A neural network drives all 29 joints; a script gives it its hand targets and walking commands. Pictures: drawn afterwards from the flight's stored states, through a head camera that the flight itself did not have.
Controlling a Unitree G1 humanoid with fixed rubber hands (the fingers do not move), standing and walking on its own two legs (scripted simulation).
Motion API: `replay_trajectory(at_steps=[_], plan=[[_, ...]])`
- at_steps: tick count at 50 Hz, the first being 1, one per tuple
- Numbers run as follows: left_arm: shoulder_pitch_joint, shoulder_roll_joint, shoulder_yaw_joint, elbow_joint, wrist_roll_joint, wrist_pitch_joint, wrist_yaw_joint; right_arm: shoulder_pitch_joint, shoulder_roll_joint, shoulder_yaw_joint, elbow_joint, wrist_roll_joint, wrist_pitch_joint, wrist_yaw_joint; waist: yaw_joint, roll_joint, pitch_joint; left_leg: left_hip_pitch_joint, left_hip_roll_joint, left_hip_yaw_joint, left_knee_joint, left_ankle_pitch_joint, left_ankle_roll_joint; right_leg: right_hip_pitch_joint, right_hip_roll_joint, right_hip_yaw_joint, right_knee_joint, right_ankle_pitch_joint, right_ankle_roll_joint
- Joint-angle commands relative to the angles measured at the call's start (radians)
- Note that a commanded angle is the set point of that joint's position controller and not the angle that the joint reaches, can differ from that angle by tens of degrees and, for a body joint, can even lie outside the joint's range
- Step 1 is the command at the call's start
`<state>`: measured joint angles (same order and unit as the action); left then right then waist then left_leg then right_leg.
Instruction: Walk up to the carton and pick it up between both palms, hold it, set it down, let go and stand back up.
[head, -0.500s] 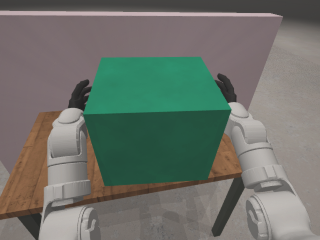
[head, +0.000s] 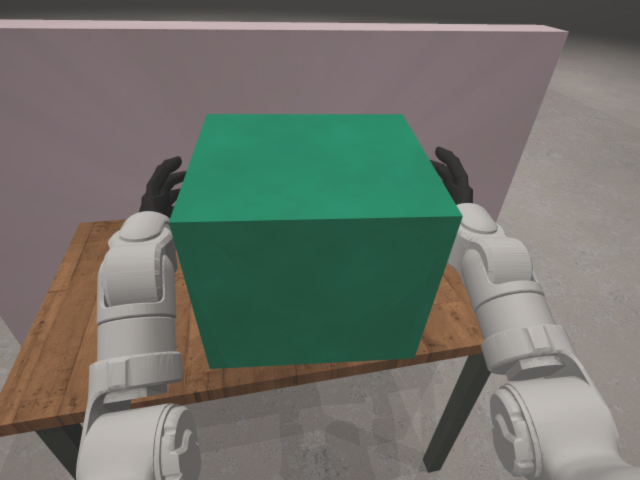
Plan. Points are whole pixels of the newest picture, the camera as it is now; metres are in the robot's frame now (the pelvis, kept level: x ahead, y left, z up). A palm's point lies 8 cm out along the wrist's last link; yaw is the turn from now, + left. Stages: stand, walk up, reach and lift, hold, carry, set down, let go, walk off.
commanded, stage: hold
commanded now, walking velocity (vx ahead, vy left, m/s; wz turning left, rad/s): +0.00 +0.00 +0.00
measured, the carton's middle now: (310, 236) +0.39 +0.01 +0.18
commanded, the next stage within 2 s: none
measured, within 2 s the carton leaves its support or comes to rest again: neither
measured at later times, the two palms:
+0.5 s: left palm (156, 227) +0.36 +0.19 +0.21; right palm (451, 213) +0.37 -0.16 +0.22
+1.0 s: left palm (156, 220) +0.36 +0.19 +0.22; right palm (452, 206) +0.37 -0.17 +0.23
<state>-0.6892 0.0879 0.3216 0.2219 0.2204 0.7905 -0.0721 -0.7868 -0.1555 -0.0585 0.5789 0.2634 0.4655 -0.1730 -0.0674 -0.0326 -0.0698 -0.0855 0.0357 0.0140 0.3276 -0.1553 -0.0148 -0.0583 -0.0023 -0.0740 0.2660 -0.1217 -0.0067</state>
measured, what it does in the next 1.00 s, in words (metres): stands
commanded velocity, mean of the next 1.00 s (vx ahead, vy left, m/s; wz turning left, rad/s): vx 0.00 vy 0.00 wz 0.00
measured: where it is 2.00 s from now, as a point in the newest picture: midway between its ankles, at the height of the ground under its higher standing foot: outside the picture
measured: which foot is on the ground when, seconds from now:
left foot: down 0.00-1.00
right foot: down 0.00-1.00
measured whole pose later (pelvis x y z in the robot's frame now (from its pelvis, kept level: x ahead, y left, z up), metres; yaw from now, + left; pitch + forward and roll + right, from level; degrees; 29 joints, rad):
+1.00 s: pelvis +0.00 +0.00 +0.00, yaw +0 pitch -5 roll -1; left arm -0.68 0.09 0.32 0.19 0.22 0.80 -0.07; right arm -0.78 -0.16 -0.04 0.56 0.27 0.47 -0.18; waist -0.07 -0.04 -0.06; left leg -0.07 0.04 0.01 0.33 -0.16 -0.02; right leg -0.04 0.00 -0.08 0.25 -0.12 -0.01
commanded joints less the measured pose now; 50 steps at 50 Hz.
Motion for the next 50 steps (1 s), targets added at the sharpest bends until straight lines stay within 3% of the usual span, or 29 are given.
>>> replay_trajectory(at_steps=[1,3,5,8,11,12,13,14,15,17,19,20,22,23,24,27,28,29,31,32,33,35,36,37,39,43,47,50], plan=[[-0.704,-0.540,-0.435,-0.161,-0.170,-0.087,-0.111,-0.824,0.631,0.341,-0.325,0.125,-0.052,0.130,0.008,0.044,-0.365,0.050,-0.085,0.015,-0.034,0.162,0.004,0.136,0.058,0.025,-0.019,0.096,0.031],[-0.682,-0.561,-0.454,-0.192,-0.180,-0.083,-0.106,-0.819,0.626,0.366,-0.365,0.147,-0.057,0.121,-0.005,0.056,-0.415,0.112,-0.084,0.007,-0.007,0.256,-0.011,0.150,0.061,0.031,-0.013,0.178,0.028],[-0.668,-0.537,-0.431,-0.164,-0.155,-0.073,-0.113,-0.778,0.602,0.344,-0.320,0.130,-0.043,0.117,-0.017,0.043,-0.337,0.098,-0.081,0.006,-0.015,0.232,-0.013,0.120,0.067,0.021,-0.028,0.132,0.028],[-0.649,-0.528,-0.425,-0.176,-0.154,-0.066,-0.121,-0.760,0.602,0.346,-0.323,0.131,-0.036,0.119,-0.003,0.043,-0.357,0.079,-0.081,0.007,-0.025,0.197,-0.005,0.136,0.059,0.031,-0.023,0.116,0.024],[-0.632,-0.538,-0.440,-0.199,-0.157,-0.061,-0.130,-0.755,0.606,0.363,-0.360,0.142,-0.034,0.113,-0.009,0.043,-0.357,0.106,-0.087,0.013,-0.008,0.267,-0.017,0.158,0.058,0.031,-0.020,0.190,0.028],[-0.615,-0.541,-0.461,-0.255,-0.162,-0.063,-0.129,-0.745,0.604,0.374,-0.402,0.160,-0.038,0.112,-0.015,0.081,-0.380,0.121,-0.084,0.010,0.000,0.317,-0.023,0.177,0.065,0.026,-0.003,0.249,0.026],[-0.612,-0.552,-0.472,-0.282,-0.169,-0.060,-0.126,-0.748,0.604,0.395,-0.435,0.176,-0.044,0.107,-0.008,0.081,-0.400,0.132,-0.086,0.007,0.013,0.363,-0.033,0.193,0.069,0.027,0.005,0.293,0.031],[-0.606,-0.537,-0.473,-0.270,-0.171,-0.053,-0.127,-0.738,0.596,0.396,-0.423,0.181,-0.038,0.102,-0.028,0.071,-0.384,0.130,-0.089,0.004,0.019,0.364,-0.038,0.203,0.071,0.025,0.003,0.297,0.030],[-0.616,-0.523,-0.461,-0.270,-0.175,-0.054,-0.128,-0.729,0.593,0.390,-0.422,0.175,-0.032,0.099,-0.025,0.050,-0.374,0.125,-0.086,0.004,0.015,0.332,-0.027,0.185,0.068,0.029,-0.004,0.262,0.029],[-0.604,-0.529,-0.470,-0.276,-0.162,-0.053,-0.124,-0.736,0.594,0.385,-0.436,0.167,-0.032,0.104,-0.013,0.066,-0.355,0.111,-0.083,0.004,0.001,0.291,-0.026,0.153,0.069,0.026,-0.008,0.204,0.028],[-0.601,-0.548,-0.488,-0.311,-0.181,-0.052,-0.116,-0.726,0.588,0.400,-0.464,0.180,-0.036,0.105,-0.023,0.058,-0.391,0.143,-0.078,0.000,0.019,0.356,-0.036,0.167,0.079,0.023,-0.006,0.244,0.022],[-0.605,-0.551,-0.502,-0.323,-0.179,-0.052,-0.114,-0.735,0.589,0.404,-0.473,0.185,-0.038,0.104,-0.022,0.081,-0.389,0.144,-0.083,0.001,0.019,0.353,-0.037,0.162,0.076,0.019,-0.006,0.245,0.026],[-0.615,-0.543,-0.501,-0.317,-0.169,-0.046,-0.115,-0.730,0.582,0.392,-0.462,0.168,-0.033,0.106,-0.020,0.092,-0.361,0.118,-0.080,0.003,0.006,0.315,-0.036,0.147,0.072,0.022,-0.012,0.201,0.026],[-0.614,-0.534,-0.491,-0.291,-0.174,-0.045,-0.115,-0.732,0.584,0.391,-0.449,0.166,-0.028,0.111,-0.025,0.070,-0.351,0.109,-0.081,-0.001,0.002,0.280,-0.034,0.135,0.071,0.026,-0.012,0.163,0.024],[-0.613,-0.543,-0.480,-0.279,-0.166,-0.044,-0.116,-0.724,0.584,0.380,-0.418,0.157,-0.025,0.118,-0.007,0.070,-0.319,0.087,-0.073,0.004,-0.011,0.249,-0.026,0.128,0.072,0.024,-0.020,0.143,0.019],[-0.632,-0.550,-0.484,-0.257,-0.179,-0.045,-0.117,-0.744,0.584,0.359,-0.419,0.148,-0.029,0.124,-0.023,0.064,-0.348,0.095,-0.076,0.007,-0.010,0.231,-0.024,0.133,0.070,0.023,-0.018,0.126,0.015],[-0.613,-0.547,-0.478,-0.237,-0.159,-0.044,-0.117,-0.753,0.588,0.357,-0.407,0.147,-0.029,0.123,-0.007,0.092,-0.332,0.089,-0.077,0.005,-0.018,0.221,-0.023,0.122,0.063,0.024,-0.015,0.123,0.014],[-0.628,-0.538,-0.467,-0.233,-0.151,-0.042,-0.118,-0.747,0.577,0.353,-0.386,0.141,-0.026,0.123,-0.017,0.091,-0.321,0.077,-0.073,0.009,-0.020,0.210,-0.024,0.123,0.063,0.023,-0.020,0.110,0.015],[-0.639,-0.536,-0.453,-0.217,-0.159,-0.045,-0.123,-0.774,0.591,0.354,-0.388,0.134,-0.025,0.124,-0.015,0.051,-0.319,0.074,-0.077,0.007,-0.026,0.190,-0.010,0.111,0.063,0.024,-0.025,0.088,0.021],[-0.640,-0.527,-0.438,-0.196,-0.161,-0.051,-0.124,-0.784,0.609,0.357,-0.383,0.132,-0.027,0.125,0.009,0.033,-0.334,0.068,-0.080,0.019,-0.031,0.165,-0.003,0.112,0.057,0.027,-0.023,0.080,0.027],[-0.652,-0.529,-0.425,-0.190,-0.162,-0.056,-0.123,-0.783,0.615,0.362,-0.367,0.129,-0.029,0.126,0.013,0.021,-0.360,0.055,-0.075,0.015,-0.031,0.160,0.003,0.136,0.060,0.028,-0.020,0.094,0.026],[-0.651,-0.550,-0.435,-0.160,-0.164,-0.060,-0.119,-0.794,0.605,0.356,-0.358,0.126,-0.035,0.128,-0.002,0.035,-0.357,0.079,-0.083,0.009,-0.030,0.173,-0.002,0.116,0.062,0.025,-0.026,0.084,0.023],[-0.661,-0.548,-0.435,-0.176,-0.172,-0.066,-0.121,-0.811,0.629,0.353,-0.378,0.129,-0.039,0.125,0.010,0.025,-0.361,0.072,-0.083,0.019,-0.025,0.175,-0.001,0.126,0.059,0.025,-0.025,0.100,0.027],[-0.668,-0.558,-0.453,-0.185,-0.172,-0.069,-0.120,-0.808,0.619,0.352,-0.373,0.124,-0.042,0.125,-0.001,0.055,-0.374,0.075,-0.083,0.018,-0.026,0.188,-0.005,0.129,0.061,0.028,-0.023,0.113,0.025],[-0.659,-0.545,-0.443,-0.165,-0.170,-0.066,-0.120,-0.788,0.610,0.350,-0.347,0.126,-0.038,0.121,-0.004,0.034,-0.341,0.076,-0.082,0.009,-0.026,0.186,-0.006,0.130,0.058,0.031,-0.024,0.116,0.030],[-0.667,-0.543,-0.423,-0.152,-0.149,-0.062,-0.133,-0.777,0.608,0.325,-0.299,0.111,-0.031,0.125,-0.012,0.063,-0.306,0.051,-0.079,0.013,-0.046,0.143,-0.009,0.125,0.065,0.025,-0.029,0.076,0.024],[-0.672,-0.529,-0.445,-0.220,-0.173,-0.072,-0.128,-0.792,0.615,0.357,-0.372,0.143,-0.044,0.118,-0.010,0.056,-0.391,0.092,-0.086,0.013,-0.011,0.247,-0.010,0.159,0.062,0.027,-0.012,0.198,0.030],[-0.652,-0.542,-0.437,-0.181,-0.153,-0.067,-0.131,-0.758,0.604,0.344,-0.346,0.125,-0.035,0.114,-0.018,0.055,-0.322,0.086,-0.083,0.007,-0.022,0.202,-0.017,0.128,0.065,0.029,-0.019,0.129,0.031]])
